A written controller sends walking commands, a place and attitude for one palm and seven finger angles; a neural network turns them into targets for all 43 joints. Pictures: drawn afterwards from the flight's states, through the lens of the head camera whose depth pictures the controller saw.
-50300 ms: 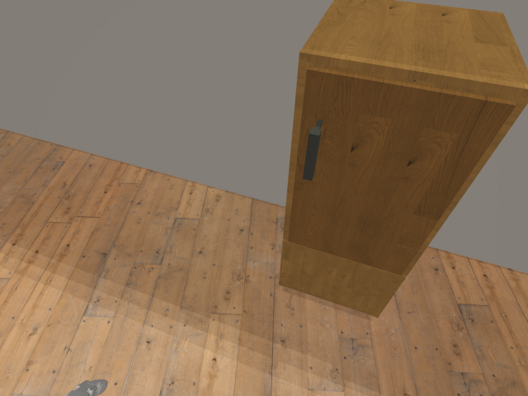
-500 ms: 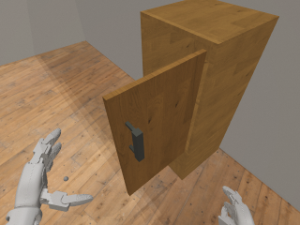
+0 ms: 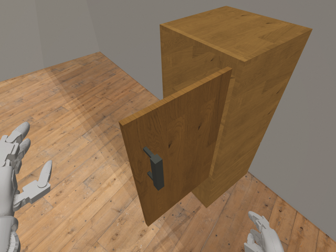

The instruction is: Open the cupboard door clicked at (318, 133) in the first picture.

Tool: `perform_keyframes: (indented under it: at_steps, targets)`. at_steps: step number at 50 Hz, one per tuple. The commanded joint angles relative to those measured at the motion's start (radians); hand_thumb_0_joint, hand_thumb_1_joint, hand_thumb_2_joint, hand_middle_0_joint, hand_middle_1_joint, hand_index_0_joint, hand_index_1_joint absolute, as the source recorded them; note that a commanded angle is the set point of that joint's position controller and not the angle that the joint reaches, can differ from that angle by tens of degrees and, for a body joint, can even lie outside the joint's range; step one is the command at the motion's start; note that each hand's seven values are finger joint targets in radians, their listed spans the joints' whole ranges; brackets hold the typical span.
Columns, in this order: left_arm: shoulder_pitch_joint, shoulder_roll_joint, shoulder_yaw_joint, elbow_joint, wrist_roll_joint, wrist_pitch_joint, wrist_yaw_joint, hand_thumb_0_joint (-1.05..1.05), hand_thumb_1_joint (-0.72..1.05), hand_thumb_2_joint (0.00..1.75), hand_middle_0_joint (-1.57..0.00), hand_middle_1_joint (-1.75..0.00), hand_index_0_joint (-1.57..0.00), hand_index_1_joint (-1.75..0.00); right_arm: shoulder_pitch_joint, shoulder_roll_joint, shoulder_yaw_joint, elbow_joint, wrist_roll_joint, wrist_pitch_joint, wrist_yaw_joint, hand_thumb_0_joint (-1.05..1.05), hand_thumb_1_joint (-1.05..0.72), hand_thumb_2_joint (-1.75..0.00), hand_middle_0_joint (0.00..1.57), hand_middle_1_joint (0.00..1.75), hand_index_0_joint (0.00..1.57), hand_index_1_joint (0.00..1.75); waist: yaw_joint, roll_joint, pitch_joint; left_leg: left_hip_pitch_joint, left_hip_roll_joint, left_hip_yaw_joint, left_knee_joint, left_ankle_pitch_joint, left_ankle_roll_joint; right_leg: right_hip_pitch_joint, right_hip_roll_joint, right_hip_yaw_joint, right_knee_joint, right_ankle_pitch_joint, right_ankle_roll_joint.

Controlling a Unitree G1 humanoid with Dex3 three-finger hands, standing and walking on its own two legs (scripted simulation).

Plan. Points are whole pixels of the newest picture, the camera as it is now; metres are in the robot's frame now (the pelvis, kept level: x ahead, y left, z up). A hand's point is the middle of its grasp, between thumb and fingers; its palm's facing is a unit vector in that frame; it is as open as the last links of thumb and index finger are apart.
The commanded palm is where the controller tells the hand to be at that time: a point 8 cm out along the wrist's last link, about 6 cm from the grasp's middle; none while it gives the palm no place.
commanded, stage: draw the hand back to the body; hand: left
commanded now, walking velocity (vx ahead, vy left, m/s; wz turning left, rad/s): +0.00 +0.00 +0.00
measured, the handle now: (153, 168) +0.33 +0.09 +0.01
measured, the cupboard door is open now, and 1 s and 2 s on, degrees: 91 91 91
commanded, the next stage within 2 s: step back with the hand held close in 0.38 s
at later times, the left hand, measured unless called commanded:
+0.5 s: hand (49, 182) +0.18 +0.25 +0.15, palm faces +0.46 -0.80 -0.39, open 7.4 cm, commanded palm +0.14 +0.28 +0.17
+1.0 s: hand (28, 201) +0.15 +0.26 +0.15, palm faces +0.36 -0.79 -0.50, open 7.4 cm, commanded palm +0.09 +0.30 +0.17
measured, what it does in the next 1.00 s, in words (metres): shifts its weight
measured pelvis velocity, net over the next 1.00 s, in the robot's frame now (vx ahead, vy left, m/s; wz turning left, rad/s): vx -0.06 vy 0.00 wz -0.02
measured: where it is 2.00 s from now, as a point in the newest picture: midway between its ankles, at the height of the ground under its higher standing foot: outside the picture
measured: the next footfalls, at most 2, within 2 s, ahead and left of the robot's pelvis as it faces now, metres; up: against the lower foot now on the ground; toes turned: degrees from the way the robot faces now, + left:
right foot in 1.78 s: -0.29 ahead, -0.10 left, +0.00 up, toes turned -3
left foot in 1.90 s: -0.06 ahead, +0.09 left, +0.00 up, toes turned -4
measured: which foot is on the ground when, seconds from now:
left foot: down 0.00-1.00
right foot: down 0.00-1.00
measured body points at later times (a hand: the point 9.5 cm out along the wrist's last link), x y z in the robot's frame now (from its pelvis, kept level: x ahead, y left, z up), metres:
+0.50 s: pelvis +0.00 -0.02 +0.00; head -0.02 -0.04 +0.45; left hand +0.15 +0.29 +0.17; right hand +0.18 -0.24 -0.09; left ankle -0.01 +0.10 -0.74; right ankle -0.03 -0.11 -0.74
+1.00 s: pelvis -0.06 +0.00 +0.00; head -0.05 +0.00 +0.45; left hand +0.12 +0.30 +0.18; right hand +0.11 -0.25 -0.08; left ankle -0.01 +0.10 -0.74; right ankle -0.03 -0.11 -0.74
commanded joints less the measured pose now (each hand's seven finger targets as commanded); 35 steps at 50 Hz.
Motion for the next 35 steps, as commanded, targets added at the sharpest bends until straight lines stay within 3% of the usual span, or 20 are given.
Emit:
perform_keyframes:
  at_steps: [1,5,9,15,18,22,24,25,26,27,29,30,34,35]
  targets:
    - [-0.092,0.166,0.12,-0.184,-0.007,-0.068,0.016,0.0,0.9,0.9,-0.2,-0.3,-0.2,-0.3,-0.126,-0.103,-0.049,-0.153,0.006,-0.054,-0.011,0.0,-0.9,-0.9,0.2,0.3,0.2,0.3,-0.008,0.035,-0.045,0.023,0.048,-0.034,-0.073,0.277,-0.019,-0.025,-0.004,0.002,-0.051,0.225,-0.017]
    - [-0.074,0.159,0.106,-0.148,-0.009,-0.062,0.009,0.0,0.9,0.9,-0.2,-0.3,-0.2,-0.3,-0.129,-0.112,-0.058,-0.153,0.006,-0.044,-0.008,0.0,-0.9,-0.9,0.2,0.3,0.2,0.3,-0.006,-0.03,-0.054,0.032,0.048,-0.026,-0.072,0.275,-0.008,-0.017,-0.004,0.004,-0.061,0.242,-0.013]
    - [-0.106,0.185,0.122,-0.207,-0.005,-0.072,0.011,0.0,0.9,0.9,-0.2,-0.3,-0.2,-0.3,-0.132,-0.108,-0.06,-0.154,0.005,-0.045,-0.008,0.0,-0.9,-0.9,0.2,0.3,0.2,0.3,-0.004,0.016,-0.091,0.051,0.04,-0.019,-0.063,0.283,-0.007,-0.009,-0.006,0.013,-0.062,0.259,-0.012]
    - [-0.113,0.202,0.138,-0.2,-0.007,-0.077,0.016,0.0,0.9,0.9,-0.2,-0.3,-0.2,-0.3,-0.141,-0.102,-0.058,-0.146,0.006,-0.054,-0.015,0.0,-0.9,-0.9,0.2,0.3,0.2,0.3,-0.002,0.027,-0.058,0.04,0.035,-0.015,-0.065,0.242,-0.007,-0.015,-0.009,0.017,-0.08,0.233,-0.014]
    - [-0.098,0.184,0.127,-0.189,-0.012,-0.08,0.012,0.0,0.9,0.9,-0.2,-0.3,-0.2,-0.3,-0.138,-0.098,-0.06,-0.144,0.007,-0.056,-0.014,0.0,-0.9,-0.9,0.2,0.3,0.2,0.3,-0.006,-0.004,-0.053,0.048,0.036,-0.011,-0.063,0.239,-0.004,-0.026,-0.007,0.019,-0.085,0.236,-0.009]
    - [-0.097,0.177,0.119,-0.177,-0.013,-0.081,0.009,0.0,0.9,0.9,-0.2,-0.3,-0.2,-0.3,-0.141,-0.1,-0.062,-0.142,0.008,-0.055,-0.013,0.0,-0.9,-0.9,0.2,0.3,0.2,0.3,-0.006,0.012,-0.045,0.051,0.035,-0.006,-0.064,0.236,-0.002,-0.029,-0.009,0.023,-0.092,0.237,-0.007]
    - [-0.093,0.187,0.129,-0.171,-0.015,-0.085,0.01,0.0,0.9,0.9,-0.2,-0.3,-0.2,-0.3,-0.141,-0.099,-0.064,-0.138,0.006,-0.057,-0.015,0.0,-0.9,-0.9,0.2,0.3,0.2,0.3,-0.003,-0.02,-0.058,0.056,0.034,-0.005,-0.063,0.232,0.002,-0.026,-0.008,0.025,-0.095,0.236,-0.005]
    - [-0.157,0.209,0.129,-0.266,-0.014,-0.095,0.012,0.0,0.9,0.9,-0.2,-0.3,-0.2,-0.3,-0.151,-0.1,-0.061,-0.15,0.007,-0.063,-0.015,0.0,-0.9,-0.9,0.2,0.3,0.2,0.3,-0.002,0.009,-0.08,0.061,0.03,-0.009,-0.058,0.243,0.002,-0.009,-0.012,0.029,-0.093,0.252,-0.007]
    - [-0.204,0.326,0.249,-0.292,-0.003,-0.129,0.02,0.0,0.9,0.9,-0.2,-0.3,-0.2,-0.3,-0.139,-0.127,-0.068,-0.178,0.017,-0.044,-0.015,0.0,-0.9,-0.9,0.2,0.3,0.2,0.3,-0.05,-0.005,0.002,-0.001,0.049,-0.029,-0.006,0.183,0.014,-0.147,-0.063,0.138,-0.144,0.322,-0.009]
    - [-0.083,0.247,0.199,-0.197,-0.002,-0.127,0.012,0.0,0.9,0.9,-0.2,-0.3,-0.2,-0.3,-0.126,-0.113,-0.069,-0.157,0.009,-0.026,-0.015,0.0,-0.9,-0.9,0.2,0.3,0.2,0.3,-0.054,-0.042,-0.025,-0.003,0.047,-0.037,0.015,0.173,0.011,-0.138,-0.088,0.13,-0.132,0.347,-0.014]
    - [-0.021,0.205,0.158,-0.198,0.004,-0.13,0.006,0.0,0.9,0.9,-0.2,-0.3,-0.2,-0.3,-0.122,-0.119,-0.076,-0.173,0.009,-0.005,-0.01,0.0,-0.9,-0.9,0.2,0.3,0.2,0.3,-0.059,-0.042,-0.066,-0.006,0.053,-0.027,0.019,0.199,0.006,-0.136,-0.095,0.122,-0.108,0.371,-0.01]
    - [-0.01,0.209,0.161,-0.201,0.003,-0.134,0.008,0.0,0.9,0.9,-0.2,-0.3,-0.2,-0.3,-0.125,-0.12,-0.079,-0.176,0.009,0.001,-0.013,0.0,-0.9,-0.9,0.2,0.3,0.2,0.3,-0.058,-0.017,-0.079,-0.007,0.056,-0.029,0.014,0.235,0.006,-0.129,-0.094,0.107,-0.092,0.4,-0.008]
    - [0.036,0.231,0.183,-0.222,0.002,-0.138,0.016,0.0,0.9,0.9,-0.2,-0.3,-0.2,-0.3,-0.115,-0.124,-0.09,-0.198,0.017,0.027,-0.019,0.0,-0.9,-0.9,0.2,0.3,0.2,0.3,-0.06,-0.037,-0.153,0.004,0.082,-0.028,0.005,0.359,0.002,-0.106,-0.076,0.084,-0.035,0.457,0.005]
    - [0.038,0.243,0.191,-0.235,0.001,-0.138,0.019,0.0,0.9,0.9,-0.2,-0.3,-0.2,-0.3,-0.12,-0.126,-0.091,-0.204,0.017,0.033,-0.023,0.0,-0.9,-0.9,0.2,0.3,0.2,0.3,-0.058,-0.018,-0.161,-0.004,0.083,-0.034,0.002,0.389,0.001,-0.096,-0.075,0.074,-0.022,0.466,0.005]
